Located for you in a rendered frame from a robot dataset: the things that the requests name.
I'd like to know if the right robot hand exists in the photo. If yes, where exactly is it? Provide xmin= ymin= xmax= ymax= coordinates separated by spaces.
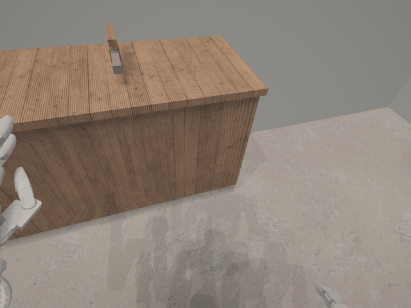
xmin=315 ymin=282 xmax=348 ymax=308

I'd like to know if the counter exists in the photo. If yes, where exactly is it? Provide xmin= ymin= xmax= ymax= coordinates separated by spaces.
xmin=0 ymin=24 xmax=268 ymax=240

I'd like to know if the tap lever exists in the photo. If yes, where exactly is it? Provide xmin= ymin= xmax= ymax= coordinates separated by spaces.
xmin=110 ymin=49 xmax=123 ymax=74

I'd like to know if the left robot hand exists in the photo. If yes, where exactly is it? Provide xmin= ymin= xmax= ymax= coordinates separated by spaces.
xmin=0 ymin=115 xmax=42 ymax=246

